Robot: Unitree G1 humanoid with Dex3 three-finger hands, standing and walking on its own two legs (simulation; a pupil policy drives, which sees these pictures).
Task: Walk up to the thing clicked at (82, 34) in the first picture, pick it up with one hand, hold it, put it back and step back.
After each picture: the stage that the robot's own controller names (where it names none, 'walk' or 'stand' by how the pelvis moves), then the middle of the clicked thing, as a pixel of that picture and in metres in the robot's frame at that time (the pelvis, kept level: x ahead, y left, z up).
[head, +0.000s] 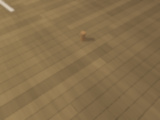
stand; (82, 36) +1.47 +0.00 -0.72
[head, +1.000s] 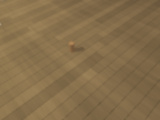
walk; (71, 46) +1.34 +0.21 -0.71
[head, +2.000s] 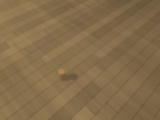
walk; (61, 75) +0.83 +0.22 -0.70
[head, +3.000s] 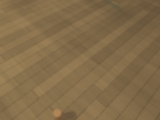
walk; (57, 115) +0.48 +0.16 -0.71
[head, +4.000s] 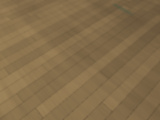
stand; out of the picture +0.29 +0.15 -0.71
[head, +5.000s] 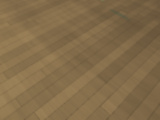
stand; out of the picture +0.30 +0.16 -0.73
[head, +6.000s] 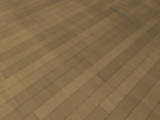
stand; out of the picture +0.29 +0.17 -0.73
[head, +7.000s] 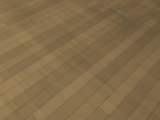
stand; out of the picture +0.28 +0.17 -0.73
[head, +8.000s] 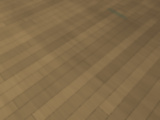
stand; out of the picture +0.28 +0.17 -0.73
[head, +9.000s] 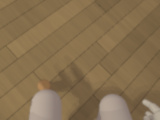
go down; (44, 87) +0.35 +0.18 -0.43
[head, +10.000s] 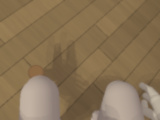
go down; (37, 74) +0.37 +0.21 -0.32
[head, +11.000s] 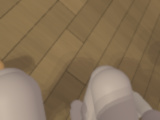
close in; out of the picture +0.34 +0.24 -0.23
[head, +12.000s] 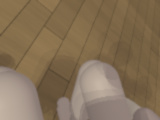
close; out of the picture +0.35 +0.25 -0.21
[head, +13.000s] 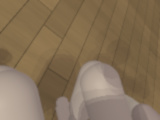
lift; out of the picture +0.35 +0.26 -0.21
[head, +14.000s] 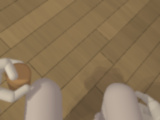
lift; (19, 80) +0.30 +0.23 -0.06
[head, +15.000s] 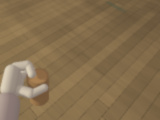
hold; (38, 87) +0.32 +0.16 +0.03
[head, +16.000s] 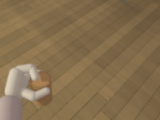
hold; (42, 89) +0.32 +0.16 +0.00
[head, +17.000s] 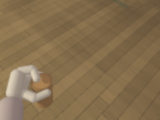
hold; (42, 91) +0.31 +0.15 +0.00
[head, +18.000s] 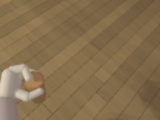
crouch; (35, 88) +0.33 +0.17 -0.06
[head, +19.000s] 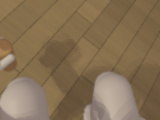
lower; (4, 56) +0.41 +0.24 -0.13
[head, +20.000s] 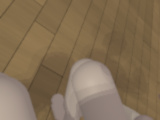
lower; out of the picture +0.38 +0.29 -0.22
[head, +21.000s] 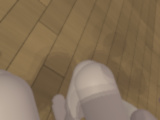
lower; out of the picture +0.37 +0.29 -0.22
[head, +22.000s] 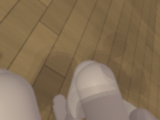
lower; out of the picture +0.37 +0.29 -0.22
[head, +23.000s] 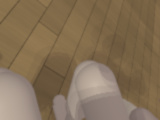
lower; out of the picture +0.36 +0.29 -0.22
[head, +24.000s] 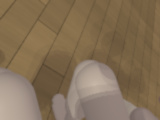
open; out of the picture +0.35 +0.27 -0.22
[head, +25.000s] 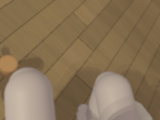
stand; (8, 67) +0.36 +0.25 -0.26
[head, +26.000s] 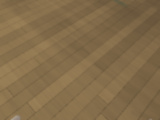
stand; out of the picture +0.31 +0.17 -0.64
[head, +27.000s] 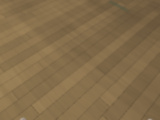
stand; out of the picture +0.33 +0.18 -0.67
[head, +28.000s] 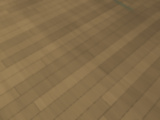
stand; out of the picture +0.32 +0.18 -0.68
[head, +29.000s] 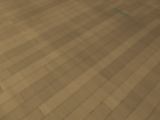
walk; out of the picture +0.34 +0.17 -0.72
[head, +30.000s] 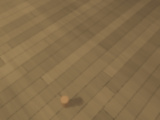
walk; (64, 101) +0.49 +0.14 -0.70
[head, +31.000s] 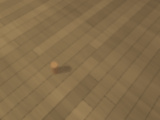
walk; (54, 68) +0.77 +0.23 -0.70
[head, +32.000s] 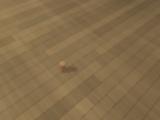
stand; (62, 67) +0.95 +0.18 -0.71
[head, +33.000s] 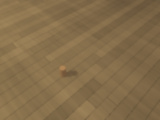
stand; (62, 71) +0.95 +0.21 -0.73
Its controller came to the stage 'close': yes
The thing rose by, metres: 0.70
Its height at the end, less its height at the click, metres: +0.00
